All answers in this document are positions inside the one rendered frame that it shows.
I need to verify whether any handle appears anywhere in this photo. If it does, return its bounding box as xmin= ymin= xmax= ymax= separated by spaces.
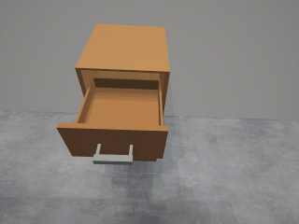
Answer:
xmin=93 ymin=144 xmax=134 ymax=165

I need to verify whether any drawer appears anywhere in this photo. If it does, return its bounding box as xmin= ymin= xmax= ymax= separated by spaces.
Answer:
xmin=56 ymin=77 xmax=168 ymax=159

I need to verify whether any cabinet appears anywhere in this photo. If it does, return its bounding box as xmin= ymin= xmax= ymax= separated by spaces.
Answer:
xmin=75 ymin=23 xmax=170 ymax=161

